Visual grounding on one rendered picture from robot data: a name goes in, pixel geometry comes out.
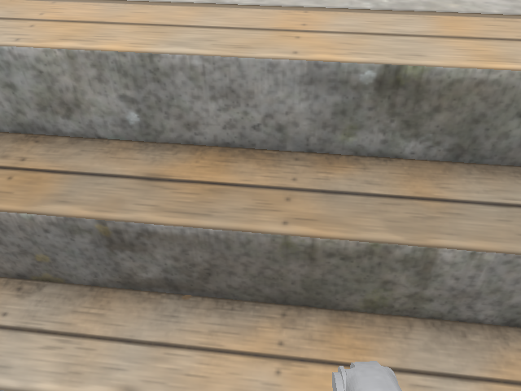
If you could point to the robot right thigh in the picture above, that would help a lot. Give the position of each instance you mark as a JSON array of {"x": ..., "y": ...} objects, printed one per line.
[{"x": 364, "y": 376}]

